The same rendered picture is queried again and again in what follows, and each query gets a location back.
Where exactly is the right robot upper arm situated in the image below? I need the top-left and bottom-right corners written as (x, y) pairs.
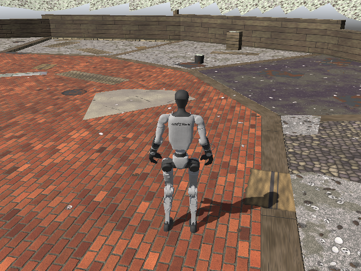
top-left (193, 115), bottom-right (208, 146)

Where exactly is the robot left hand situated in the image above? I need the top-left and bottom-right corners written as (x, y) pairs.
top-left (149, 153), bottom-right (162, 164)

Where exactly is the left robot forearm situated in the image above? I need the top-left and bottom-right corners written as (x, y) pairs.
top-left (150, 136), bottom-right (160, 155)

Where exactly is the robot torso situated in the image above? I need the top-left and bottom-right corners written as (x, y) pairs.
top-left (168, 112), bottom-right (194, 169)

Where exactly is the left robot upper arm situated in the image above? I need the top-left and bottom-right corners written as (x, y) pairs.
top-left (154, 114), bottom-right (170, 145)

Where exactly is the robot right foot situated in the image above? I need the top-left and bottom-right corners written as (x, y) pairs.
top-left (189, 219), bottom-right (197, 233)

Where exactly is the right robot forearm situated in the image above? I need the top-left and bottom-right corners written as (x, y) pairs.
top-left (202, 138), bottom-right (212, 156)

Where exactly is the robot right hand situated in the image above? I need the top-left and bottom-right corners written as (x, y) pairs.
top-left (200, 155), bottom-right (213, 165)

